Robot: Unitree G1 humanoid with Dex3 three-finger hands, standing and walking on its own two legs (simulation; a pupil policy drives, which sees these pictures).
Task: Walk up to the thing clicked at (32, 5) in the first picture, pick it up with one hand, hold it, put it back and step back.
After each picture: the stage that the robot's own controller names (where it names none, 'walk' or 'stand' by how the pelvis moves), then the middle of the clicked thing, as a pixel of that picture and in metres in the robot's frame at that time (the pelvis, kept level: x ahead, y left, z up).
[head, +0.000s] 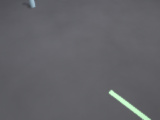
stand; out of the picture +2.24 +0.74 -0.65
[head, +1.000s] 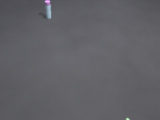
walk; (48, 9) +2.15 +0.39 -0.63
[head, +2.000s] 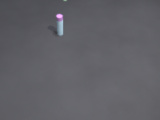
walk; (59, 25) +1.51 +0.18 -0.65
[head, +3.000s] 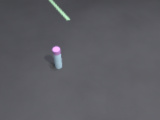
walk; (57, 58) +1.01 +0.22 -0.65
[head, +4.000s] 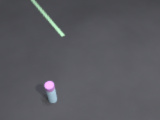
walk; (51, 92) +0.62 +0.21 -0.65
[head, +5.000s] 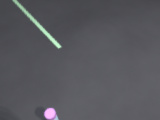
stand; (52, 119) +0.40 +0.22 -0.63
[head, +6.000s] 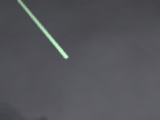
stand; out of the picture +0.37 +0.21 -0.65
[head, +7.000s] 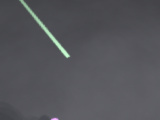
stand; out of the picture +0.38 +0.20 -0.66
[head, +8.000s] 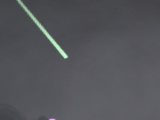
stand; out of the picture +0.38 +0.22 -0.66
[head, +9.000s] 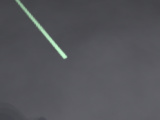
stand; out of the picture +0.37 +0.22 -0.66
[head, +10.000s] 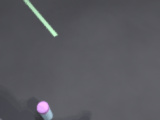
go down; (45, 111) +0.39 +0.22 -0.62
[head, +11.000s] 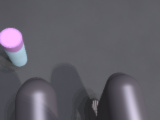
go down; (15, 50) +0.46 +0.24 -0.23
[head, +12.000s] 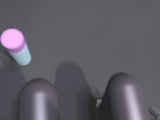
close in; (18, 50) +0.46 +0.23 -0.24
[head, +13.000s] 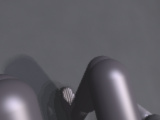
close in; out of the picture +0.45 +0.27 -0.16
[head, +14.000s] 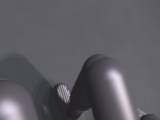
close; out of the picture +0.44 +0.29 -0.16
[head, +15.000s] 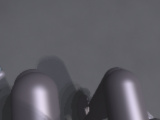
lift; out of the picture +0.33 +0.28 -0.13
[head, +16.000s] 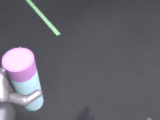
lift; (27, 84) +0.32 +0.18 +0.04
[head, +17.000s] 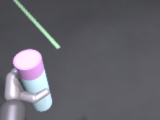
hold; (36, 84) +0.33 +0.16 +0.03
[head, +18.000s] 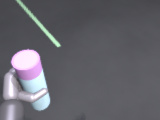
crouch; (34, 84) +0.33 +0.17 +0.03
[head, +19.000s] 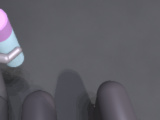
crouch; (5, 43) +0.45 +0.21 -0.06
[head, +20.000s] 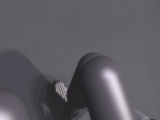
lower; out of the picture +0.47 +0.28 -0.17
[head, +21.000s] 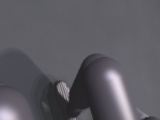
lower; out of the picture +0.46 +0.29 -0.17
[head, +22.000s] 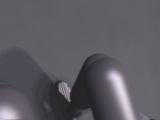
lower; out of the picture +0.46 +0.29 -0.17
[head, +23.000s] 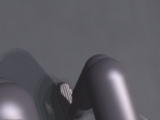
lower; out of the picture +0.45 +0.29 -0.17
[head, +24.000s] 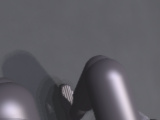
loosen; out of the picture +0.45 +0.25 -0.16
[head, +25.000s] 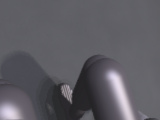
withdraw; out of the picture +0.45 +0.27 -0.17
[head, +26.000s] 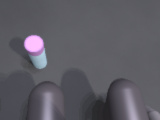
walk; (37, 54) +0.48 +0.20 -0.27
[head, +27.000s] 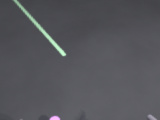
stand; out of the picture +0.40 +0.17 -0.59
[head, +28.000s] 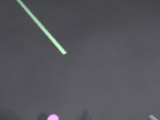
stand; out of the picture +0.40 +0.19 -0.60
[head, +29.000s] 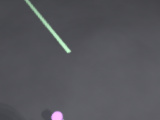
stand; out of the picture +0.41 +0.18 -0.63
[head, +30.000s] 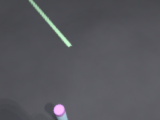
walk; (61, 115) +0.43 +0.18 -0.65
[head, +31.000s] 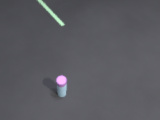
walk; (61, 87) +0.58 +0.11 -0.64
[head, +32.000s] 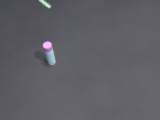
walk; (49, 54) +0.87 +0.30 -0.61
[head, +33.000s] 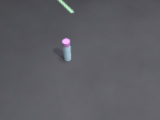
stand; (66, 50) +1.05 +0.18 -0.64
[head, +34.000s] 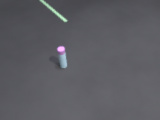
stand; (62, 57) +1.06 +0.21 -0.66
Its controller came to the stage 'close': yes
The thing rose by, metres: 0.68
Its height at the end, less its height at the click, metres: +0.00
